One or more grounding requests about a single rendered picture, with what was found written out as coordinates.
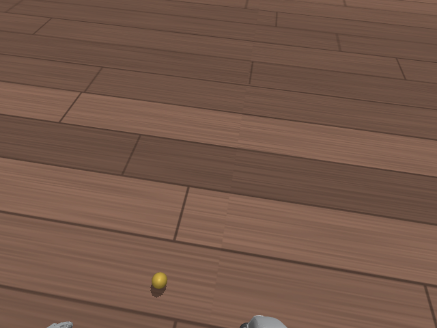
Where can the ball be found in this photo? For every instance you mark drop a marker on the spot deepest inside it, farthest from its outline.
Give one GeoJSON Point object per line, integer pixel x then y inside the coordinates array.
{"type": "Point", "coordinates": [159, 280]}

